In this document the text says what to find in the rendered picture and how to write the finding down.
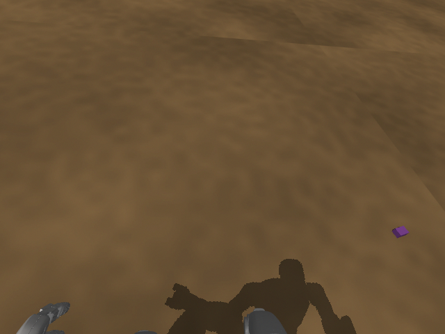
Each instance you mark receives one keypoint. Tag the small box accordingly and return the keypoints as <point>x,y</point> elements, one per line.
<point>399,232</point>

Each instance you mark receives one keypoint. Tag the left robot hand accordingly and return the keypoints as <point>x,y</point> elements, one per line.
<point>38,323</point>

